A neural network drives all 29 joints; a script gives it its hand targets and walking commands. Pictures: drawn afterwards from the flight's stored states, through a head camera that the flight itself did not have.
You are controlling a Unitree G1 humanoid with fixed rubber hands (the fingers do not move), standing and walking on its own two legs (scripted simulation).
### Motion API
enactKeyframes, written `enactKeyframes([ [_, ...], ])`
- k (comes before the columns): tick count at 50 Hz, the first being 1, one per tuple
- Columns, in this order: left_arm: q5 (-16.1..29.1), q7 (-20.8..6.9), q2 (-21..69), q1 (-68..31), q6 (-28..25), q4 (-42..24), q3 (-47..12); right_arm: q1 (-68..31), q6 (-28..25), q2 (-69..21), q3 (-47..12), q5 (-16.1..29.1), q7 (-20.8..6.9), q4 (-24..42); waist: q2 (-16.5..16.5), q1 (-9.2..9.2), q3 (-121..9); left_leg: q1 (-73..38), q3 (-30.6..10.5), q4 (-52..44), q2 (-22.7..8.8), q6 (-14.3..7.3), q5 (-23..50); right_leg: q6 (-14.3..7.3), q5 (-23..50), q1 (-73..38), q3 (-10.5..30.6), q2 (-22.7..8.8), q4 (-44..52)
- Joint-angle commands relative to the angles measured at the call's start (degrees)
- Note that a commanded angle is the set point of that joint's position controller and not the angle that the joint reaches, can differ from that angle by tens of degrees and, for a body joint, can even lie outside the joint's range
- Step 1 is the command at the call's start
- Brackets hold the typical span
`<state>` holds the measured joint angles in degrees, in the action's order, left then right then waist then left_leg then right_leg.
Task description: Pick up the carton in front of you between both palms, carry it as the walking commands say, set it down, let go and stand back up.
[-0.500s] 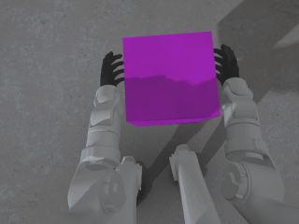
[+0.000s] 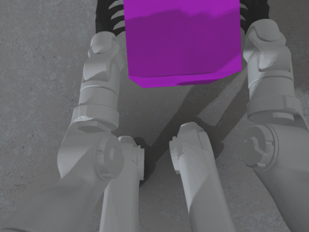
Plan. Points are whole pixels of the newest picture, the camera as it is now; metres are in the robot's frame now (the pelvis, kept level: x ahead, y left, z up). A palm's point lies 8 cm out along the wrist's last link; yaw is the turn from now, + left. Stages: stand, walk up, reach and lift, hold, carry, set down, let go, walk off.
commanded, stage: set down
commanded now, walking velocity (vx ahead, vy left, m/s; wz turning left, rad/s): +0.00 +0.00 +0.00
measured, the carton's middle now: (176, 41) +0.51 -0.13 -0.22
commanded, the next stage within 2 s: none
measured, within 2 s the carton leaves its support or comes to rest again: rests again in 1.42 s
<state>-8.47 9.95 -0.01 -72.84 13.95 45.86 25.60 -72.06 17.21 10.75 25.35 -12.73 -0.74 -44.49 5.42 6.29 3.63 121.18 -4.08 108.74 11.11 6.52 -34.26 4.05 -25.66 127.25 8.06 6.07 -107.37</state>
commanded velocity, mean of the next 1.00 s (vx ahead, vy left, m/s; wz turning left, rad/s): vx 0.00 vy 0.00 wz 0.00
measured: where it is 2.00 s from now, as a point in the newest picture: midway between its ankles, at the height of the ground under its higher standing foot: (164, 167)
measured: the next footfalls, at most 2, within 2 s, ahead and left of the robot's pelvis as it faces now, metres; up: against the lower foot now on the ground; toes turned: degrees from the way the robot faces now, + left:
none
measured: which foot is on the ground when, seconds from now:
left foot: down 0.00-1.00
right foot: down 0.00-1.00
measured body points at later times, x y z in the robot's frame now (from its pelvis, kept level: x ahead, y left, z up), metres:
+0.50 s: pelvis +0.01 +0.00 -0.05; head +0.37 -0.06 +0.21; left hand +0.56 +0.01 -0.23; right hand +0.51 -0.29 -0.22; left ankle +0.10 +0.13 -0.41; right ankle +0.12 -0.13 -0.42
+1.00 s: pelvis +0.00 +0.01 -0.06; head +0.36 -0.05 +0.19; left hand +0.56 +0.02 -0.24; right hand +0.50 -0.29 -0.24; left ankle +0.10 +0.13 -0.42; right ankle +0.12 -0.13 -0.42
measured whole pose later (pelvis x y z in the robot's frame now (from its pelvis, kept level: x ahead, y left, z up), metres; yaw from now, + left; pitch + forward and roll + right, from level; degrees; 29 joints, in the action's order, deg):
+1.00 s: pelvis +0.00 +0.01 -0.06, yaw +1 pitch +39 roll +1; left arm -3.6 8.9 -7.2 -84.6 10.4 58.9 16.9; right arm -80.6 12.6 19.1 25.6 -9.1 -7.1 -57.1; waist 5.9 9.4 19.2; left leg 126.4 -3.3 122.9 12.7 5.3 -35.5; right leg 2.7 -29.5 129.7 4.2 -0.5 -120.6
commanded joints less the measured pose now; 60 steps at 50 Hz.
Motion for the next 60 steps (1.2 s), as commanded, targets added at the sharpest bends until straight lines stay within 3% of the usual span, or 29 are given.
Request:
enactKeyframes([
  [1,6.5,-11.2,46.0,-37.8,-1.8,-0.4,-24.6,-31.8,-1.5,-46.4,-23.6,7.6,-13.2,-0.7,-6.0,4.52,-64.8,-17.0,11.2,-5.6,3.1,-3.4,8.7,-0.7,16.1,-49.1,-12.1,0.1,6.9],
  [6,9.7,-10.7,44.4,-41.8,-2.4,-1.0,-27.4,-35.4,-2.3,-43.3,-24.7,10.2,-13.6,-0.6,-4.7,5.87,-65.2,-18.4,11.0,-1.8,2.7,-3.2,10.3,-1.0,18.8,-47.6,-12.2,-0.8,2.9],
  [11,11.5,-10.3,44.7,-43.7,-3.2,-1.9,-29.9,-37.3,-3.3,-41.0,-24.1,12.6,-15.2,0.6,1.0,8.29,-61.0,-20.4,10.6,1.3,2.4,-3.4,14.6,-2.2,22.5,-40.4,-12.2,-1.0,-0.3],
  [16,12.9,-9.9,46.1,-42.5,-3.8,-2.5,-33.1,-34.1,-3.5,-40.6,-23.3,13.4,-15.7,-1.5,3.7,9.83,-61.9,-21.3,10.3,2.9,2.3,-2.9,18.5,-2.5,27.0,-40.8,-12.2,-1.2,-2.3],
  [24,11.4,-10.4,45.0,-40.3,-4.2,0.6,-30.8,-33.2,-3.9,-38.4,-20.4,11.6,-17.1,-4.1,5.4,10.20,-53.2,-18.2,9.4,3.2,2.2,-3.2,16.5,-3.2,22.5,-32.9,-12.3,-1.6,-3.3],
  [35,12.4,-10.7,40.5,-43.0,-4.7,3.0,-29.6,-37.3,-5.3,-32.3,-18.8,11.2,-16.9,-5.0,6.3,11.44,-47.3,-16.9,8.3,4.1,1.8,-4.1,12.9,-4.1,17.0,-28.4,-11.6,-2.8,-4.4],
  [51,6.5,-12.1,30.4,-36.5,-4.3,11.6,-21.0,-32.2,-5.3,-25.7,-11.9,6.0,-17.1,-13.4,5.2,8.33,-31.2,-10.1,8.1,4.2,1.4,-5.0,6.2,-5.8,9.2,-21.6,-9.6,-3.0,-4.2],
  [60,4.8,-12.1,24.9,-32.7,-4.0,14.7,-19.0,-29.1,-5.4,-20.0,-9.1,4.4,-16.6,-16.6,5.0,7.56,-26.3,-10.2,7.6,4.5,0.8,-5.0,4.1,-6.1,6.0,-20.1,-8.9,-3.2,-4.4],
])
